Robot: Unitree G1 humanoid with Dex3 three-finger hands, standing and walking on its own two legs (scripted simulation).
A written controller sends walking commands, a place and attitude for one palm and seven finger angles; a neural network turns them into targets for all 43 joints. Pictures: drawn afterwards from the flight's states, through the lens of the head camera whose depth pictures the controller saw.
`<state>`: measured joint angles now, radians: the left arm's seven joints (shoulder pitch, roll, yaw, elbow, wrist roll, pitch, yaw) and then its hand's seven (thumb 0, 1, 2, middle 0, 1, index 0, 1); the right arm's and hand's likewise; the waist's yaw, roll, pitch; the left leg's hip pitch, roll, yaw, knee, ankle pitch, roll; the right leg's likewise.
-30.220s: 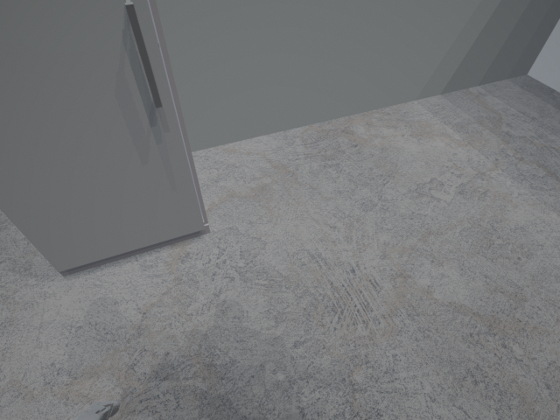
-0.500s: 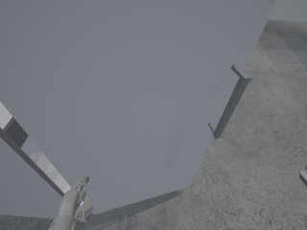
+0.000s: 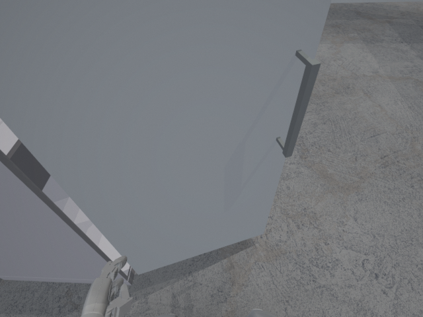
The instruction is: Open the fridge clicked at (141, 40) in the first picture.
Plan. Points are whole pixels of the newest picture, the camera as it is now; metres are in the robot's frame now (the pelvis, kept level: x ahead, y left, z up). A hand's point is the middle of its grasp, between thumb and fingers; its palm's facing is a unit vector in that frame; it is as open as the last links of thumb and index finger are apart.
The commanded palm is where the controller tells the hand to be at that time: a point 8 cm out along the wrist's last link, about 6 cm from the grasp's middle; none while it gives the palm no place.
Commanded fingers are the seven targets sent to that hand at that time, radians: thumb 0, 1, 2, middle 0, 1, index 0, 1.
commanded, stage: step back with the hand held close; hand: right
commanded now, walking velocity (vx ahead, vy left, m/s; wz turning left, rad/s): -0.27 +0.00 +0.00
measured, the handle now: (293, 110) +0.52 -0.16 +0.10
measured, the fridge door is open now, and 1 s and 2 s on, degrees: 70 70 70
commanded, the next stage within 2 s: stop stepping back and stand still in 0.70 s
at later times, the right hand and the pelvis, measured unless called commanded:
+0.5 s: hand out of the picture +0.15 -0.26 +0.19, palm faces +0.47 +0.76 -0.46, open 7.4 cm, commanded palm +0.08 -0.30 +0.19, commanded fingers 0.00 -0.90 -0.90 0.20 0.30 0.20 0.30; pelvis -0.05 +0.01 +0.00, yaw -1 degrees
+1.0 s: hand out of the picture +0.06 -0.28 +0.20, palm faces +0.39 +0.77 -0.51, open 7.4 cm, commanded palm +0.00 -0.31 +0.19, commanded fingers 0.00 -0.90 -0.90 0.20 0.30 0.20 0.30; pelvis -0.15 -0.02 +0.01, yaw +1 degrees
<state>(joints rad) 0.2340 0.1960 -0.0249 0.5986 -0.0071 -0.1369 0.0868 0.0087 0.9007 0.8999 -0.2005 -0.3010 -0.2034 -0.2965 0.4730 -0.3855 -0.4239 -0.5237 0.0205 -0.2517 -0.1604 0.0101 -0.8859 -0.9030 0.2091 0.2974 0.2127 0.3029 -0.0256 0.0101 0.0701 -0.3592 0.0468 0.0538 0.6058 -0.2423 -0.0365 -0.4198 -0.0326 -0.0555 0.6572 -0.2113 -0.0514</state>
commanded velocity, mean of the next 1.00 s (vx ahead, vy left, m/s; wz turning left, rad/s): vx -0.26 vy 0.01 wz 0.02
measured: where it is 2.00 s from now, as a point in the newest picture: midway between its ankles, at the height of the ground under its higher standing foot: outside the picture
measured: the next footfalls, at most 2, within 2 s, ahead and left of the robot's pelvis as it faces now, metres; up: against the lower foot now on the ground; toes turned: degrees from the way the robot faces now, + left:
left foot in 0.42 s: +0.00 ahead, +0.14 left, +0.00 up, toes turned -1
right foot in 0.66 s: +0.00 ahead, -0.12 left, +0.00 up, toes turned -3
